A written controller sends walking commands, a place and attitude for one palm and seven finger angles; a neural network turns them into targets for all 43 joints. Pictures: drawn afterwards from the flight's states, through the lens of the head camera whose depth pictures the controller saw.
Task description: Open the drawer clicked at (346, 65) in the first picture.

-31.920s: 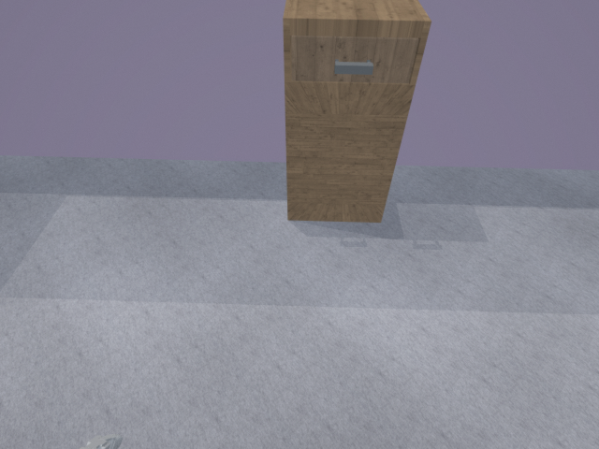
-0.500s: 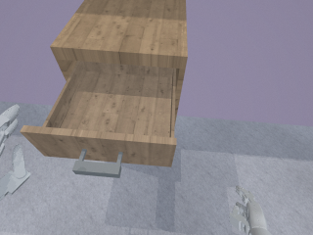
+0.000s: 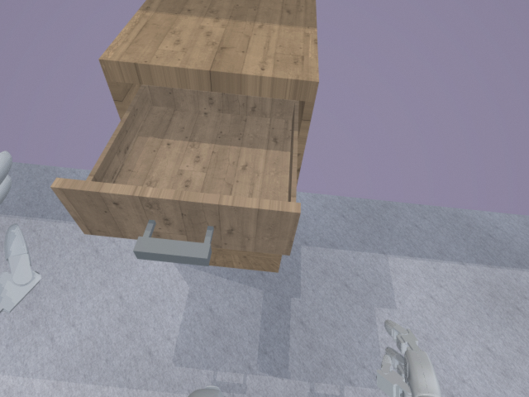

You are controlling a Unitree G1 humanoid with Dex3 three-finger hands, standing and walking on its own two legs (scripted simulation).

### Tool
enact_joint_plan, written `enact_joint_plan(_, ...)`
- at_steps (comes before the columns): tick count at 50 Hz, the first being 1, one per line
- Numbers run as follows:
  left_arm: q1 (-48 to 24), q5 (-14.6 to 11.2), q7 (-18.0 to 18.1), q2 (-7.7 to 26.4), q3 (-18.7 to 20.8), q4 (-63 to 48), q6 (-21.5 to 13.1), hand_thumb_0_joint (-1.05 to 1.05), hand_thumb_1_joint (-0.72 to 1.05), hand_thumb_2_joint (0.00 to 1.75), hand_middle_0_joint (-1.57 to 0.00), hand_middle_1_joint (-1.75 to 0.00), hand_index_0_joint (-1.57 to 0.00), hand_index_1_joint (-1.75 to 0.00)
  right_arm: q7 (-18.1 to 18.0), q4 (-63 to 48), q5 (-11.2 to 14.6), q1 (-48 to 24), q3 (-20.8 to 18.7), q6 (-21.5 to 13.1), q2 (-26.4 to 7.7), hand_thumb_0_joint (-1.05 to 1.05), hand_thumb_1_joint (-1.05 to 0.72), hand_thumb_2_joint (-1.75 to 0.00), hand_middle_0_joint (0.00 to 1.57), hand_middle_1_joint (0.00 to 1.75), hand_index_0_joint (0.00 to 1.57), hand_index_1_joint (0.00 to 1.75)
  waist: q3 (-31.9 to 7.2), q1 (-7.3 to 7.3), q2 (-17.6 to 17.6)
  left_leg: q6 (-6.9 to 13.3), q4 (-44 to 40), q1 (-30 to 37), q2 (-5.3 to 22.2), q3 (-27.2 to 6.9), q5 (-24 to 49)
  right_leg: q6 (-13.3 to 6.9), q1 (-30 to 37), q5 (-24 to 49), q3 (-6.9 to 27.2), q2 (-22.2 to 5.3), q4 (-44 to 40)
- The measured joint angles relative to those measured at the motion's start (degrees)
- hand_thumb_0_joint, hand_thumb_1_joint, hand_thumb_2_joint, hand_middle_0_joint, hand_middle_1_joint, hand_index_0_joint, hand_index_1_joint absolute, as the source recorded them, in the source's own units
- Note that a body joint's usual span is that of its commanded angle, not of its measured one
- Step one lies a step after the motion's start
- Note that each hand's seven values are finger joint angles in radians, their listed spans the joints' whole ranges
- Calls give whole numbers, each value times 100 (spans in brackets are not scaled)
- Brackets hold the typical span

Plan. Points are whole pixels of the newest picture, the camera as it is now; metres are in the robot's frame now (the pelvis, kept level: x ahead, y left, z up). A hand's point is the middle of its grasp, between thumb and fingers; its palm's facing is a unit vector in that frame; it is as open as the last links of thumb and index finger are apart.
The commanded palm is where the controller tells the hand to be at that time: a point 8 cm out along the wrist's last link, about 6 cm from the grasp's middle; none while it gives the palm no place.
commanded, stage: step back with the hand held close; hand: left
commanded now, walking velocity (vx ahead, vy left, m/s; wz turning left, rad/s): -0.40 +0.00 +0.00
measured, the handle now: (177, 239) +0.35 +0.17 +0.00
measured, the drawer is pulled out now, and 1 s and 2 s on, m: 0.29 0.29 0.29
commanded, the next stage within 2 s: stop stepping back and stand still in 0.38 s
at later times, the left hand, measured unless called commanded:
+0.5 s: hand out of the picture +0.09 +0.22 +0.18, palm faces +0.34 -0.84 -0.41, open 7.5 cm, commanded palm +0.02 +0.26 +0.19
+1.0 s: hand out of the picture +0.00 +0.20 +0.18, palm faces +0.35 -0.81 -0.47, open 7.5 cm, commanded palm -0.06 +0.25 +0.19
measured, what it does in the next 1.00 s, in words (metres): walks backwards: left foot, then right foot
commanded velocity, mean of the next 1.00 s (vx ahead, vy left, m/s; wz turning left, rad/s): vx -0.07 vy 0.03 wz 0.00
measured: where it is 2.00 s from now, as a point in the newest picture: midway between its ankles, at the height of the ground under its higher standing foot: outside the picture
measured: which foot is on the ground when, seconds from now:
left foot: down 0.00-0.12, up 0.14-0.30, down 0.32-0.60, up 0.62-0.82, down 0.84-1.00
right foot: down 0.00-0.32, up 0.34-0.56, down 0.58-1.00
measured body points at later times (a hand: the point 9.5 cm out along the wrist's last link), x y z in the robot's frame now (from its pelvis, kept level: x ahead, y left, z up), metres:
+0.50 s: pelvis -0.10 -0.02 +0.01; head -0.06 +0.01 +0.46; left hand +0.06 +0.26 +0.20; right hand +0.09 -0.23 -0.06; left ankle -0.06 +0.12 -0.72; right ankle -0.11 -0.14 -0.69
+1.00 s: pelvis -0.18 -0.04 +0.01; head -0.17 -0.02 +0.46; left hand -0.03 +0.24 +0.20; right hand -0.03 -0.29 -0.06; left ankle -0.19 +0.07 -0.72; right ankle -0.15 -0.16 -0.72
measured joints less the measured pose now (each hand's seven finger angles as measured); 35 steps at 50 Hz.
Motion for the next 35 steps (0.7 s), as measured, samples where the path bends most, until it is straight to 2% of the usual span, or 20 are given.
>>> enact_joint_plan(4,-83,-45,-145,-88,-206,-31,-27,1,89,90,-21,-31,-21,-30,85,62,-6,-255,21,-60,-28,1,-90,-90,20,30,20,30,317,-25,196,-99,-108,-30,181,-121,228,-97,2,437,-108,196,-198)
enact_joint_plan(6,-1,-77,-223,-86,-312,-111,-26,1,89,90,-21,-31,-21,-30,116,56,40,-300,8,-44,-61,1,-90,-90,20,30,20,30,352,-43,262,-117,-81,-84,232,-179,291,-148,-24,507,-162,255,-209)
enact_joint_plan(7,63,-89,-247,-83,-359,-148,-35,1,89,90,-21,-31,-21,-30,121,69,68,-307,-15,-20,-75,1,-90,-90,20,30,20,30,336,-61,254,-126,105,-144,196,-207,59,-168,-50,508,-169,242,-175)
enact_joint_plan(11,237,-49,-280,-91,-447,-126,-3,1,88,90,-21,-31,-21,-30,59,275,58,-255,-157,208,-114,1,-90,-90,20,30,20,30,60,-74,1,-170,1796,-246,-193,-211,-1229,-165,-131,586,-81,-4,-215)
enact_joint_plan(12,271,-24,-259,-99,-403,-95,10,1,88,90,-22,-31,-21,-30,24,301,41,-235,-159,268,-114,1,-90,-90,20,30,20,30,-18,-82,-75,-168,1761,-94,-212,-165,-1340,-136,-143,651,-58,-56,-290)
enact_joint_plan(14,306,2,-184,-117,-287,-37,25,1,88,90,-22,-31,-21,-30,-50,265,19,-198,-125,332,-146,1,-90,-90,20,30,20,30,-123,-129,-150,-151,828,413,-150,-114,-1164,-90,-216,761,-74,-106,-371)
enact_joint_plan(15,289,3,-141,-123,-244,-31,38,1,88,90,-22,-31,-21,-30,-83,199,12,-190,-121,331,-199,1,-90,-90,20,30,20,30,-125,-166,-94,-139,87,716,-52,-120,-762,-65,-290,774,-139,-86,-319)
enact_joint_plan(16,205,5,-103,-95,-207,-9,46,1,88,90,-22,-31,-21,-30,-111,170,-9,-223,-161,305,-215,1,-90,-90,20,30,20,30,-73,-211,-83,-84,-265,792,-26,-149,-331,-35,-408,748,-199,-116,-168)
enact_joint_plan(18,-43,1,-57,-33,-160,120,64,1,88,90,-21,-31,-21,-30,-85,229,-52,-348,-235,243,-84,1,-90,-90,20,30,20,29,151,-124,-283,-53,-206,726,-128,-85,-300,-16,-670,110,46,-115,506)
enact_joint_plan(20,-84,-28,-60,-70,-156,147,94,1,88,90,-21,-31,-21,-30,-8,243,-105,-377,-216,114,37,1,-90,-90,20,29,20,29,211,-60,-301,-73,-255,680,-55,-62,-313,4,-867,-441,147,32,1277)
enact_joint_plan(22,-1,-54,-59,-140,-201,-12,171,1,89,90,-21,-31,-21,-30,69,225,-132,-352,-164,-20,138,1,-90,-90,20,29,20,29,217,-44,-207,-117,-362,647,86,-107,-207,32,-821,-614,124,159,1616)
enact_joint_plan(25,126,-68,-88,-190,-295,-363,178,1,89,90,-21,-31,-21,-30,189,196,-104,-300,-73,-144,241,1,-90,-90,20,30,20,30,195,44,-87,-197,-514,599,278,-104,4,36,-426,-432,22,172,1231)
enact_joint_plan(29,214,-86,-118,-1,-166,-537,58,1,89,90,-21,-31,-21,-30,250,79,-30,-280,93,-152,269,1,-90,-90,20,30,20,30,128,85,-20,-330,-294,302,388,-34,83,68,421,90,-50,-19,-234)
enact_joint_plan(31,112,-59,-153,-18,-196,-347,32,1,89,90,-21,-31,-21,-30,233,108,17,-334,105,-48,171,1,-90,-90,20,30,20,30,201,46,229,-281,108,111,475,-168,-367,-11,476,248,-147,112,-396)
enact_joint_plan(33,40,-68,-176,-49,-286,-74,68,1,88,90,-21,-31,-21,-30,180,207,64,-259,65,90,80,1,-90,-90,21,30,21,30,162,-43,278,-204,872,-53,250,-234,-904,-80,469,292,-190,65,-418)
enact_joint_plan(35,96,-63,-185,-122,-318,203,123,1,88,90,-21,-31,-21,-30,135,320,85,-112,13,225,-10,1,-90,-90,21,30,21,30,17,-111,190,-167,1593,-76,2,-132,-1000,-93,460,373,-149,-54,-510)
